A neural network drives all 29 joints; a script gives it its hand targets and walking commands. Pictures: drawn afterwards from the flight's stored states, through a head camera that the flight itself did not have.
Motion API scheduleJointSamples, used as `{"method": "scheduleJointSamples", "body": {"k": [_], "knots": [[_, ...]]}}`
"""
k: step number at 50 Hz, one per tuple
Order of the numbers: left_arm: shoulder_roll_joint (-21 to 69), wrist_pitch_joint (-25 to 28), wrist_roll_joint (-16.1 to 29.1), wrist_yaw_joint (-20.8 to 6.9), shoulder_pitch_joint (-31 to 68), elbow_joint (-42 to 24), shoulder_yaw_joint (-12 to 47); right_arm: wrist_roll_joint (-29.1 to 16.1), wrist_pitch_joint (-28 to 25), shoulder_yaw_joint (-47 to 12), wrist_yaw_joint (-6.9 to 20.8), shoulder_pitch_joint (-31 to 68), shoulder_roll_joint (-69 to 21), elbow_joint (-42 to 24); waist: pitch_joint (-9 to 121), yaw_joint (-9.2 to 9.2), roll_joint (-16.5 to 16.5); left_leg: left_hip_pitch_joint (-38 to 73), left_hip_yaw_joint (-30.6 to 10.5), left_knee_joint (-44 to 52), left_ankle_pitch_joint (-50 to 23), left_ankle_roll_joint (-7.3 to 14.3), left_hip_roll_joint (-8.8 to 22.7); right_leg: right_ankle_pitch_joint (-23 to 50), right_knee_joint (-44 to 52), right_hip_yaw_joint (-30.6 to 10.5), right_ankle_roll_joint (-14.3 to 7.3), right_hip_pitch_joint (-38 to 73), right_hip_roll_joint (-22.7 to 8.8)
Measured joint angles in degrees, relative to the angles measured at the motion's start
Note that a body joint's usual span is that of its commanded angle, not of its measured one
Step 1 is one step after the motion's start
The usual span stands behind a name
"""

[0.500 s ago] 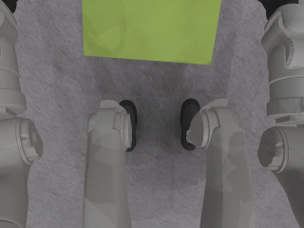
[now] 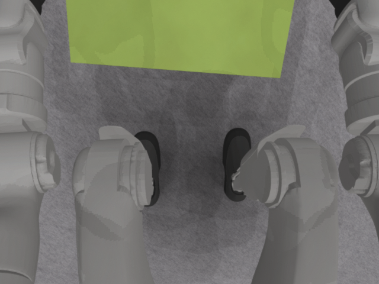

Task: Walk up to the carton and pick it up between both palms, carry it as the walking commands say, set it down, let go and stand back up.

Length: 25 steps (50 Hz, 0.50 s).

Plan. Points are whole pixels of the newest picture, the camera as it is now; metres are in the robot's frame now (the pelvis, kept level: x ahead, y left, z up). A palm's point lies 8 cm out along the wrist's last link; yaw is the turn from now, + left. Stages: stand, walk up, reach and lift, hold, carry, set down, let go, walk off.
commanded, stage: reach and lift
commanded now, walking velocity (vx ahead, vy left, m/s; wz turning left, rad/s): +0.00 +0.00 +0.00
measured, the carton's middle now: out of the picture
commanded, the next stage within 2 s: none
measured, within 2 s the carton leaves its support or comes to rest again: leaves its support in 1.78 s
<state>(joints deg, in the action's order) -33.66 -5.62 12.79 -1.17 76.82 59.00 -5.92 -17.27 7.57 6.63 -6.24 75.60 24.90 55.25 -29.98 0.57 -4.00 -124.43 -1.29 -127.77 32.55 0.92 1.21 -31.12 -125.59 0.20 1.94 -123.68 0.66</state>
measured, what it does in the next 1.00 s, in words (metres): stands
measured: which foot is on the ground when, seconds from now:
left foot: down 0.00-1.00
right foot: down 0.00-1.00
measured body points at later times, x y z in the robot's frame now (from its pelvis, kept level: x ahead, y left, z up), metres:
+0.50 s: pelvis +0.01 +0.00 -0.01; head +0.38 +0.03 +0.22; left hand +0.53 +0.26 -0.21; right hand +0.54 -0.22 -0.19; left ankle +0.12 +0.12 -0.33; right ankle +0.13 -0.13 -0.33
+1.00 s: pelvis +0.00 -0.01 -0.01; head +0.37 +0.03 +0.23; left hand +0.53 +0.24 -0.20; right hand +0.56 -0.16 -0.18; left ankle +0.12 +0.12 -0.33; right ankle +0.13 -0.13 -0.33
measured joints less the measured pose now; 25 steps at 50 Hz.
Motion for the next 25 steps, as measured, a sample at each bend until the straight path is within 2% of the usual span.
{"method": "scheduleJointSamples", "body": {"k": [8,12,20,25], "knots": [[-0.5,0.98,2.1,0.66,0.35,-0.29,1.05,-3.62,-0.94,-2.98,-0.03,1.63,2.2,1.24,0.04,-0.29,0.07,-3.96,0.22,-3.37,-0.12,0.21,0.32,0.38,-3.35,-0.32,0.28,-4.2,0.43],[-0.71,1.1,2.33,0.69,-0.04,-0.28,1.01,-4.12,-1.12,-4.07,0.15,2.31,2.05,1.98,0.07,-0.12,0.21,-4.4,0.43,-3.87,0.23,0.23,0.46,0.14,-3.96,-0.55,0.3,-4.86,0.59],[-0.04,1.5,3.22,1.14,-1.61,-1.86,1.23,-4.78,-1.72,-5.4,-0.68,-0.78,1.88,-1.11,0.06,-0.19,0.36,-2.73,0.11,-3.71,1.4,-0.14,0.62,-0.74,-3.78,-0.24,-0.02,-3.45,0.76],[-0.14,1.4,3.0,0.8,-0.49,0.06,1.1,-3.51,-1.17,-5.45,-0.73,-0.17,1.16,-0.17,0.43,-0.25,0.51,-2.31,-0.16,-2.71,1.28,-0.46,0.68,-0.47,-2.75,0.04,-0.35,-3.13,0.81]]}}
